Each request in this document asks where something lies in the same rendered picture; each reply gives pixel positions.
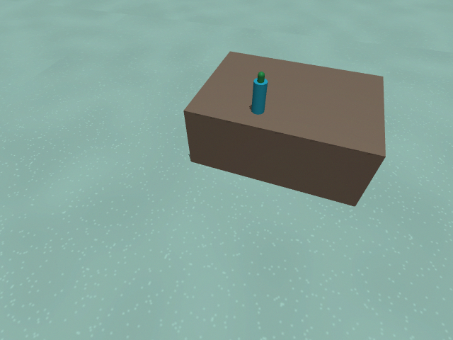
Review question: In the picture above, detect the bottle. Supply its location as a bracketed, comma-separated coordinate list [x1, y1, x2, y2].
[251, 72, 268, 115]

